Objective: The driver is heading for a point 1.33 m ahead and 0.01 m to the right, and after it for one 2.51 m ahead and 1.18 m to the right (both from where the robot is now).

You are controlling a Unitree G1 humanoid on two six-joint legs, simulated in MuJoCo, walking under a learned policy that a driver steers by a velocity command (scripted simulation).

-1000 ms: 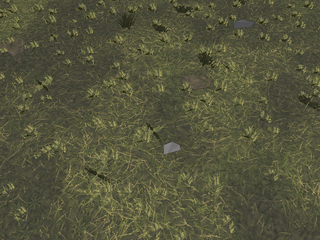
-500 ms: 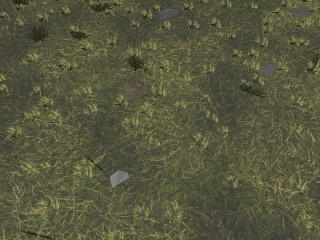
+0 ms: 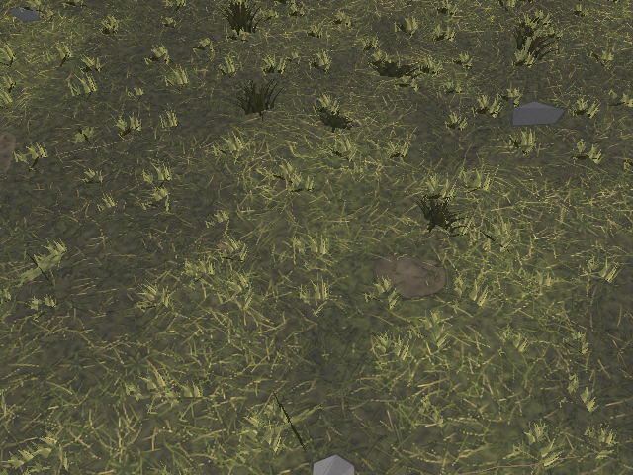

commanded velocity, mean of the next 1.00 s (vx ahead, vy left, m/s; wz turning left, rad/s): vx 0.50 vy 0.00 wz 0.00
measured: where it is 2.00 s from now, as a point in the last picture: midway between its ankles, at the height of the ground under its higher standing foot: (347, 309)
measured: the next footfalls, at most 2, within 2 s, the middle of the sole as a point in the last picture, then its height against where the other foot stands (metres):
right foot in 0.50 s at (369, 468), level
left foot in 1.04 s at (283, 344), level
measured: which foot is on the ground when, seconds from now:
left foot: down 0.00-0.50, up 0.52-1.00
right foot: up 0.00-0.48, down 0.50-1.00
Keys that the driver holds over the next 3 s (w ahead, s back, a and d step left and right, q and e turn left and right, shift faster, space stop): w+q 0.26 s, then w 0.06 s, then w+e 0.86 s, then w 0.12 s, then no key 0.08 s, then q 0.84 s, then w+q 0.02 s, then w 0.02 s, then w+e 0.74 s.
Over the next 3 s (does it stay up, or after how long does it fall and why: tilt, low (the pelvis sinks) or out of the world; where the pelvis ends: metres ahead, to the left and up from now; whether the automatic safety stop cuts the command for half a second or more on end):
stays up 1.04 0.03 0.02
